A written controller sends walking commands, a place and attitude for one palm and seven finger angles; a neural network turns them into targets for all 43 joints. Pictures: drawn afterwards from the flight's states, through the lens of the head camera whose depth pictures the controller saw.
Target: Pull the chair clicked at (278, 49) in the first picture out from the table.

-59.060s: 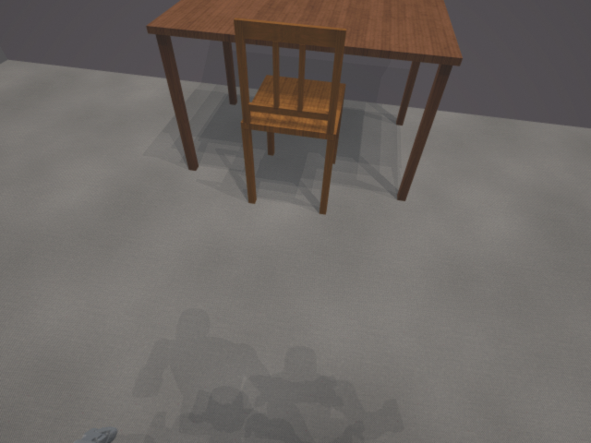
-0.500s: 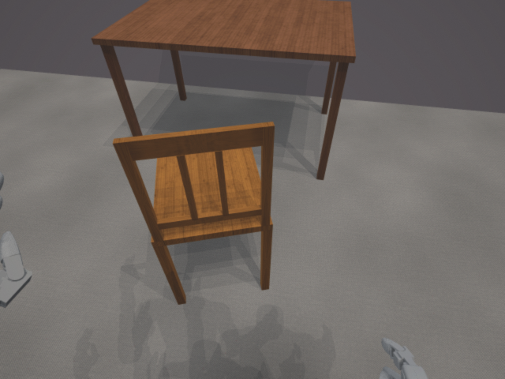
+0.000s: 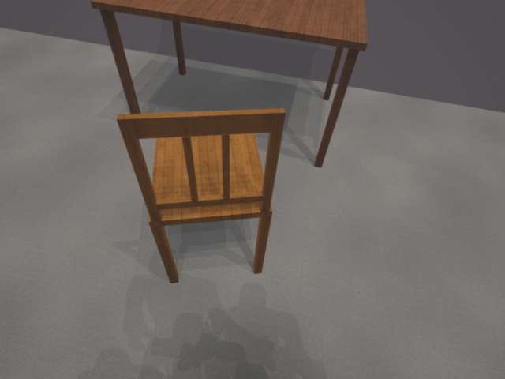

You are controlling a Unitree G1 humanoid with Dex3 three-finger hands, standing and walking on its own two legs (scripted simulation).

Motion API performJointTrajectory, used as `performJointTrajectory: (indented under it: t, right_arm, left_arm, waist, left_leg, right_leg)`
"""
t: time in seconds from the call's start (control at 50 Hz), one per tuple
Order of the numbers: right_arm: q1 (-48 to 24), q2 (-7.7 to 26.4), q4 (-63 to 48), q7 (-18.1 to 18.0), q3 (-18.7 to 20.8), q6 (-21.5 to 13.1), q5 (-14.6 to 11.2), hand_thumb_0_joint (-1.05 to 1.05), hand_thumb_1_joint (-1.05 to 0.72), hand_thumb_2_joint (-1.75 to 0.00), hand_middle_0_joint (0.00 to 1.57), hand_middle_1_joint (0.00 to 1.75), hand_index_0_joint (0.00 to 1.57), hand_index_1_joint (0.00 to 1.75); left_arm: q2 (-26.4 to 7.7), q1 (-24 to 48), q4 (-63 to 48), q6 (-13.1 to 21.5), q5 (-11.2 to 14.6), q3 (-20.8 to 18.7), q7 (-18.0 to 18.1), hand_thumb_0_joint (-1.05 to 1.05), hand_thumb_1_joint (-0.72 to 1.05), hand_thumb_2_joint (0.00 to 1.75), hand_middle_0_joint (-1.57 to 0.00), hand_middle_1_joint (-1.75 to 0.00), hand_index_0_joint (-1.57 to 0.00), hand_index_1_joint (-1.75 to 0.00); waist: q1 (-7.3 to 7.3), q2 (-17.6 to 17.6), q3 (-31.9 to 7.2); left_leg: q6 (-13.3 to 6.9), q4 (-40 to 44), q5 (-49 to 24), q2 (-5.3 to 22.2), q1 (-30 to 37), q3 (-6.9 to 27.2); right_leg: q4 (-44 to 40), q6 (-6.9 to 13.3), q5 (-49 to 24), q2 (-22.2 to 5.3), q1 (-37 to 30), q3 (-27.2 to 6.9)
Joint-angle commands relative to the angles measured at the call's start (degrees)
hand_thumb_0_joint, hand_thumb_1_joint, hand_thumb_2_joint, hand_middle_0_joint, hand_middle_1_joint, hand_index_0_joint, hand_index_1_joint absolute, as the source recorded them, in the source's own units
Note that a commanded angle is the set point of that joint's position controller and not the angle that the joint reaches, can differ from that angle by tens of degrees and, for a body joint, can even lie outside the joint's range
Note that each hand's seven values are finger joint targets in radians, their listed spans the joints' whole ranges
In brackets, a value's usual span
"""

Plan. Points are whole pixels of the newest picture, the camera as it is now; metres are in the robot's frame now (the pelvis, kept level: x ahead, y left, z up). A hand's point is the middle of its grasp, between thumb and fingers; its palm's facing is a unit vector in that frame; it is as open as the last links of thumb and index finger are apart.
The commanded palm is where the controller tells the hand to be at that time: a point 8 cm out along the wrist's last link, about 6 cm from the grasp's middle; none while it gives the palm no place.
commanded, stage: let the arm hang, fingers relaxed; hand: left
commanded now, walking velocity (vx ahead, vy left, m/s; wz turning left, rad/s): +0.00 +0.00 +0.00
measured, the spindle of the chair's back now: (190, 170) +0.61 +0.19 -0.11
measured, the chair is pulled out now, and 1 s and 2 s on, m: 0.63 0.63 0.63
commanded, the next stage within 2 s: look to check the result in 0.66 s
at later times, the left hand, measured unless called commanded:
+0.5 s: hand out of the picture -0.04 +0.14 -0.18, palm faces +0.02 -0.99 -0.14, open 7.4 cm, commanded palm none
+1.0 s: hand out of the picture -0.01 +0.15 -0.17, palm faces +0.02 -0.99 -0.17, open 7.4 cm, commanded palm none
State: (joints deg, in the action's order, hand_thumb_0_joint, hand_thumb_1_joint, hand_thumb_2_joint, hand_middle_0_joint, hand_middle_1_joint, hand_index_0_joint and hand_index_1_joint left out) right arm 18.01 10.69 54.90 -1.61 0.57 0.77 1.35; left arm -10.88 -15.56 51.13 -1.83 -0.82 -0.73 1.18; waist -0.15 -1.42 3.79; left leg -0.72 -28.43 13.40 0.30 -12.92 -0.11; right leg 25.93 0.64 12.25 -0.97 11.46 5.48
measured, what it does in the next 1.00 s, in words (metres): stands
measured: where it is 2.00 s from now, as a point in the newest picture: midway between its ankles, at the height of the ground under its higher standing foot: outside the picture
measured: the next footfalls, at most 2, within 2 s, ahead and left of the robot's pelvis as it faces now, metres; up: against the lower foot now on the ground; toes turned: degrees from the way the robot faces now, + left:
none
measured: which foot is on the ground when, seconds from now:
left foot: down 0.00-1.00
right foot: down 0.00-1.00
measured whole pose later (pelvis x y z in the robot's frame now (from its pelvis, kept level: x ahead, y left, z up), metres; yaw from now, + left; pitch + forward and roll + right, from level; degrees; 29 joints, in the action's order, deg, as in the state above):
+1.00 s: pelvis +0.00 -0.01 +0.00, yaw -1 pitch -2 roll +0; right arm 20.8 4.5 62.2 -2.3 -0.1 -0.3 0.9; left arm -6.2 -19.0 62.3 -0.4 -0.6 0.0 2.1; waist -0.1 0.7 3.0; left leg -0.2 -26.8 12.9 0.6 -12.3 -1.3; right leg 26.6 1.3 12.6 -0.7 12.4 4.3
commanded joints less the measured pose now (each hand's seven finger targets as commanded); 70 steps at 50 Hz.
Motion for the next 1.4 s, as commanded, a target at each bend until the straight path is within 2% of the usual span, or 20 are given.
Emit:
performJointTrajectory:
  t: [0.0, 0.08, 0.16, 0.18, 0.34, 0.4, 0.42, 0.56, 0.62, 0.66, 0.76, 0.86, 0.94, 1.02, 1.1, 1.12, 1.22, 1.26, 1.34, 1.38]
  right_arm:
    - [2.8, 4.4, -1.8, 0.2, 0.5, -1.5, -0.3, 0.00, -0.90, -0.90, 0.20, 0.30, 0.20, 0.30]
    - [4.8, 4.3, 0.4, 0.2, 0.4, -1.4, -0.4, 0.00, -0.90, -0.90, 0.20, 0.30, 0.20, 0.30]
    - [6.5, 3.5, 2.5, 0.2, 0.1, -1.2, -0.4, 0.00, -0.90, -0.90, 0.20, 0.30, 0.20, 0.30]
    - [6.9, 3.1, 2.8, 0.2, 0.1, -1.1, -0.4, 0.00, -0.90, -0.90, 0.20, 0.30, 0.20, 0.30]
    - [8.9, 0.4, 5.2, 0.1, 0.0, -0.6, -0.4, 0.00, -0.90, -0.90, 0.20, 0.30, 0.20, 0.30]
    - [9.3, -0.6, 5.6, -0.1, -0.1, -0.9, -0.4, 0.00, -0.90, -0.90, 0.20, 0.30, 0.20, 0.30]
    - [9.5, -0.7, 5.7, -0.2, -0.1, -0.8, -0.5, 0.00, -0.90, -0.90, 0.20, 0.30, 0.20, 0.30]
    - [9.6, -1.8, 6.0, -0.5, 0.0, -1.3, -0.4, 0.00, -0.90, -0.90, 0.20, 0.30, 0.20, 0.30]
    - [10.3, -2.1, 6.2, -0.7, 0.0, -1.6, -0.6, 0.00, -0.90, -0.90, 0.20, 0.30, 0.20, 0.30]
    - [10.0, -2.0, 6.2, -0.7, 0.0, -1.7, -0.5, 0.00, -0.90, -0.90, 0.20, 0.30, 0.20, 0.30]
    - [9.8, -2.0, 6.2, -0.7, 0.2, -1.6, -0.5, 0.00, -0.90, -0.90, 0.20, 0.30, 0.20, 0.30]
    - [9.5, -1.9, 6.4, -0.7, 0.1, -1.7, -0.6, 0.00, -0.90, -0.90, 0.20, 0.30, 0.20, 0.30]
    - [9.3, -2.1, 6.7, -0.7, 0.0, -1.7, -0.6, 0.00, -0.90, -0.90, 0.20, 0.30, 0.20, 0.30]
    - [8.8, -1.9, 6.9, -0.8, -0.1, -1.7, -0.8, 0.00, -0.90, -0.90, 0.20, 0.30, 0.20, 0.30]
    - [8.5, -1.7, 7.0, -0.9, -0.2, -2.0, -0.8, 0.00, -0.90, -0.90, 0.20, 0.30, 0.20, 0.30]
    - [8.1, -2.0, 7.1, -0.9, -0.2, -1.8, -0.8, 0.00, -0.90, -0.90, 0.20, 0.30, 0.20, 0.30]
    - [8.1, -1.9, 7.2, -0.8, -0.1, -1.6, -0.8, 0.00, -0.90, -0.90, 0.20, 0.30, 0.20, 0.30]
    - [7.7, -1.7, 7.3, -0.8, -0.1, -1.6, -0.8, 0.00, -0.90, -0.90, 0.20, 0.30, 0.20, 0.30]
    - [7.9, -1.6, 7.4, -0.8, -0.1, -1.5, -0.8, 0.00, -0.90, -0.90, 0.20, 0.30, 0.20, 0.30]
    - [8.0, -1.6, 7.4, -0.9, -0.1, -1.6, -0.7, 0.00, -0.90, -0.90, 0.20, 0.30, 0.20, 0.30]
  left_arm:
    - [-4.6, -2.9, 1.2, 1.4, 0.2, -0.6, 0.2, 0.00, 0.90, 0.90, -0.20, -0.30, -0.20, -0.30]
    - [-4.4, -4.0, 4.0, 1.4, 0.3, -0.3, 0.4, 0.00, 0.90, 0.90, -0.20, -0.30, -0.20, -0.30]
    - [-4.3, -5.1, 6.0, 1.3, 0.4, 0.0, 0.6, 0.00, 0.90, 0.90, -0.20, -0.30, -0.20, -0.30]
    - [-4.2, -5.6, 6.4, 1.3, 0.3, 0.0, 0.6, 0.00, 0.90, 0.90, -0.20, -0.30, -0.20, -0.30]
    - [-2.9, -8.0, 8.6, 1.4, 0.2, 0.1, 1.0, 0.00, 0.90, 0.90, -0.20, -0.30, -0.20, -0.30]
    - [-1.8, -8.6, 9.1, 1.5, 0.3, 0.0, 1.1, 0.00, 0.90, 0.90, -0.20, -0.30, -0.20, -0.30]
    - [-1.7, -8.7, 9.3, 1.5, 0.2, 0.1, 1.1, 0.00, 0.90, 0.90, -0.20, -0.30, -0.20, -0.30]
    - [0.0, -9.3, 10.1, 1.7, 0.2, 0.0, 1.2, 0.00, 0.90, 0.90, -0.20, -0.30, -0.20, -0.30]
    - [0.6, -9.2, 10.3, 1.9, 0.2, 0.0, 1.2, 0.00, 0.90, 0.90, -0.20, -0.30, -0.20, -0.30]
    - [0.8, -9.1, 10.4, 1.8, 0.2, -0.1, 1.2, 0.00, 0.90, 0.90, -0.20, -0.30, -0.20, -0.30]
    - [1.1, -9.0, 10.5, 1.7, 0.2, 0.0, 1.2, 0.00, 0.90, 0.90, -0.20, -0.30, -0.20, -0.30]
    - [0.9, -8.9, 10.4, 2.0, 0.3, 0.0, 1.3, 0.00, 0.90, 0.90, -0.20, -0.30, -0.20, -0.30]
    - [0.6, -8.5, 10.2, 2.0, 0.3, 0.0, 1.3, 0.00, 0.90, 0.90, -0.20, -0.30, -0.20, -0.30]
    - [0.4, -8.5, 10.3, 2.0, 0.4, 0.0, 1.3, 0.00, 0.90, 0.90, -0.20, -0.30, -0.20, -0.30]
    - [0.5, -8.6, 10.2, 2.1, 0.4, -0.1, 1.3, 0.00, 0.90, 0.90, -0.20, -0.30, -0.20, -0.30]
    - [0.4, -8.7, 10.4, 2.1, 0.4, 0.0, 1.3, 0.00, 0.90, 0.90, -0.20, -0.30, -0.20, -0.30]
    - [0.3, -8.4, 10.5, 2.1, 0.4, 0.0, 1.3, 0.00, 0.90, 0.90, -0.20, -0.30, -0.20, -0.30]
    - [0.3, -8.7, 10.6, 2.1, 0.4, 0.0, 1.2, 0.00, 0.90, 0.90, -0.20, -0.30, -0.20, -0.30]
    - [0.1, -8.4, 10.5, 2.1, 0.4, 0.1, 1.3, 0.00, 0.90, 0.90, -0.20, -0.30, -0.20, -0.30]
    - [0.2, -8.3, 10.6, 2.1, 0.4, 0.0, 1.2, 0.00, 0.90, 0.90, -0.20, -0.30, -0.20, -0.30]
  waist:
    - [0.25, 3.9, -0.6]
    - [0.30, 0.4, 1.4]
    - [0.04, -0.3, 2.6]
    - [0.10, -1.6, 2.8]
    - [-0.12, -0.1, 4.1]
    - [-0.11, 1.4, 3.7]
    - [-0.05, 1.8, 4.8]
    - [0.17, 4.2, 3.8]
    - [0.13, 3.4, 2.7]
    - [0.17, 4.2, 2.8]
    - [0.22, 2.6, 4.3]
    - [0.15, 1.5, 2.1]
    - [0.00, 0.7, 2.7]
    - [0.13, 1.4, 2.8]
    - [0.03, 2.7, 1.3]
    - [0.21, 1.7, 2.4]
    - [-0.06, 1.3, 3.2]
    - [0.05, 2.5, 2.9]
    - [-0.08, 2.1, 3.7]
    - [-0.06, 2.7, 2.7]
  left_leg:
    - [-2.2, 9.6, 1.0, 5.2, -3.1, 6.5]
    - [-2.2, 9.8, 3.4, 4.8, -3.3, 5.9]
    - [-2.3, 9.7, 5.5, 4.5, -3.0, 5.3]
    - [-2.3, 9.2, 5.3, 4.4, -2.8, 4.9]
    - [-2.3, 7.7, 7.2, 3.7, -3.2, 3.8]
    - [-2.3, 7.7, 6.5, 3.9, -3.0, 4.0]
    - [-2.3, 8.0, 7.5, 4.0, -3.8, 4.0]
    - [-2.2, 8.3, 6.5, 4.2, -4.0, 4.6]
    - [-2.3, 8.4, 4.3, 4.6, -3.6, 4.7]
    - [-2.2, 8.7, 4.4, 4.6, -3.7, 4.9]
    - [-2.3, 9.0, 5.4, 4.6, -3.9, 5.0]
    - [-2.2, 7.9, 1.4, 4.5, -2.0, 4.3]
    - [-2.0, 7.4, -1.0, 4.5, -1.4, 3.9]
    - [-2.1, 7.5, -2.0, 4.7, -1.0, 4.0]
    - [-2.1, 7.4, -4.4, 4.8, 0.3, 4.0]
    - [-2.1, 7.4, -4.0, 4.7, 0.2, 4.0]
    - [-1.8, 7.4, -3.0, 4.5, 0.3, 3.5]
    - [-1.9, 7.3, -3.5, 4.5, 0.9, 3.5]
    - [-1.8, 7.6, -2.4, 4.5, 0.1, 3.6]
    - [-1.7, 7.5, -2.7, 4.5, 0.5, 3.6]
  right_leg:
    - [-5.4, 2.1, 0.0, -4.3, -2.4, -5.4]
    - [-6.6, 2.3, 2.7, -4.7, -0.7, -6.6]
    - [-7.5, 2.3, 6.3, -4.9, 1.5, -7.2]
    - [-7.7, 2.3, 6.8, -5.1, 1.9, -7.4]
    - [-8.6, 2.7, 11.6, -5.0, 5.5, -8.4]
    - [-7.9, 2.8, 10.4, -4.8, 5.8, -8.5]
    - [-8.1, 2.8, 10.8, -4.5, 6.0, -8.2]
    - [-6.7, 2.9, 7.5, -4.4, 4.9, -7.8]
    - [-6.2, 2.9, 4.5, -4.3, 3.2, -7.1]
    - [-5.8, 2.7, 4.0, -4.4, 3.1, -7.0]
    - [-6.1, 2.7, 4.8, -4.2, 4.0, -7.1]
    - [-6.0, 2.7, 2.5, -4.7, 2.6, -7.2]
    - [-6.2, 2.7, 1.2, -4.7, 2.5, -7.2]
    - [-6.3, 2.6, 0.5, -4.6, 2.1, -7.0]
    - [-5.8, 2.6, -1.7, -4.9, 1.0, -7.0]
    - [-6.3, 2.6, -1.4, -4.7, 1.6, -6.9]
    - [-7.1, 2.7, 0.3, -4.9, 1.9, -7.0]
    - [-6.9, 2.6, -0.1, -5.1, 2.0, -7.3]
    - [-7.2, 2.7, 0.7, -4.9, 1.9, -7.4]
    - [-7.0, 2.7, 0.5, -4.9, 1.3, -7.3]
